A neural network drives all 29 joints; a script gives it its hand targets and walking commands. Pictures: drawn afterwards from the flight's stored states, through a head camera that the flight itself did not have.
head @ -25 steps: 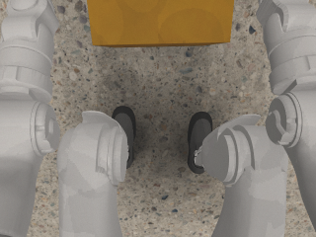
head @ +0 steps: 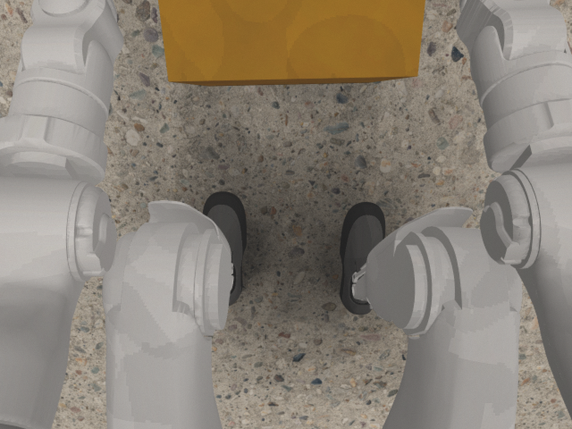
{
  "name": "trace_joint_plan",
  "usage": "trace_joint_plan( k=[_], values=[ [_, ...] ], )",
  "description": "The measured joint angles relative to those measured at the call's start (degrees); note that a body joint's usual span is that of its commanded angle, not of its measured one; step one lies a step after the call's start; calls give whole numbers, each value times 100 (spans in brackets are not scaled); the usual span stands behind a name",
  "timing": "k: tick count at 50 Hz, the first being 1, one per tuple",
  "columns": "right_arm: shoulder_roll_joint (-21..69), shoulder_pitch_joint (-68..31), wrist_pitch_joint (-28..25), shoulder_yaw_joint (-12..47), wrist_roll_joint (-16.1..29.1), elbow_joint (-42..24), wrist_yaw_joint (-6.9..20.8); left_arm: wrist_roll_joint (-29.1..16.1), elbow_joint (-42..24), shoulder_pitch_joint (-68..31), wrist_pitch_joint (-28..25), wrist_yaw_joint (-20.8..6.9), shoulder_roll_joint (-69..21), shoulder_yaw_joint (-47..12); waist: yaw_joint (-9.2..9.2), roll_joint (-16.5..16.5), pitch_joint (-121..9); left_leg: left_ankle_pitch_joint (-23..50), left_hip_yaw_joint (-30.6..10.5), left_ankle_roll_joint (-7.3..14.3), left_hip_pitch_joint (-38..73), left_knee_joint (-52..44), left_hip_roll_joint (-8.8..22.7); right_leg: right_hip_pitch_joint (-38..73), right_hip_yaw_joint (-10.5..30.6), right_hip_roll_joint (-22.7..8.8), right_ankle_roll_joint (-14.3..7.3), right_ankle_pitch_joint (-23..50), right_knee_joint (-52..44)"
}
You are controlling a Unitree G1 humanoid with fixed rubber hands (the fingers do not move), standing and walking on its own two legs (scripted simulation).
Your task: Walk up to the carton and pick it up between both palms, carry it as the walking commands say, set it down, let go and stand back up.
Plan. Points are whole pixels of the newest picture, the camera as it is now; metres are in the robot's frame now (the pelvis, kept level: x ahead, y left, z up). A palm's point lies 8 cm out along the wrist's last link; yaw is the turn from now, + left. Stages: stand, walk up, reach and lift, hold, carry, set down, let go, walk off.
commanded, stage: reach and lift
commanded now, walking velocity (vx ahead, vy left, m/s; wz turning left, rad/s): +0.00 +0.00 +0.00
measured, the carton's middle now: out of the picture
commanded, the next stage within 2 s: none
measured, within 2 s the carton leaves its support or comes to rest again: leaves its support in 1.04 s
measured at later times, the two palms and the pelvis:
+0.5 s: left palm out of the picture +0.54 +0.20 -0.19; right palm out of the picture +0.56 -0.13 -0.19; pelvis +0.00 +0.00 +0.00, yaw +0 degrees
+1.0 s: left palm out of the picture +0.54 +0.21 -0.18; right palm out of the picture +0.56 -0.13 -0.19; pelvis -0.01 +0.00 +0.00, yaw +0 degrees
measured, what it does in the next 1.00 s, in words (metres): stands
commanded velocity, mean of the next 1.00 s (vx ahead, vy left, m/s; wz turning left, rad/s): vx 0.00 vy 0.00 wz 0.00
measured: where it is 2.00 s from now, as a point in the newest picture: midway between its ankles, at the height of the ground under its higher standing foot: (292, 271)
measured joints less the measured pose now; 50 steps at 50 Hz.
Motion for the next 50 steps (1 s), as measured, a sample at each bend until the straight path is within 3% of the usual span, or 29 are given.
trace_joint_plan(
  k=[20, 38, 50],
  values=[
    [125, -87, -10, 134, 63, 38, 32, 0, 179, -267, -48, 8, -222, -18, 5, 0, -25, -1, -1, 0, -14, 0, 0, -19, 1, 6, 0, 5, 0],
    [126, -87, 130, 134, 63, 72, 262, 117, 186, -262, 329, -77, -268, 395, 22, -4, -368, 34, 65, 0, -278, 0, 91, -399, 69, 102, -21, 121, 35],
    [143, -167, 349, 134, 63, -59, -63, 92, 92, -396, 483, -9, -206, 128, 53, -107, 59, 62, 58, 0, 50, 1, 67, -66, 74, 108, -21, 143, 36]
  ],
)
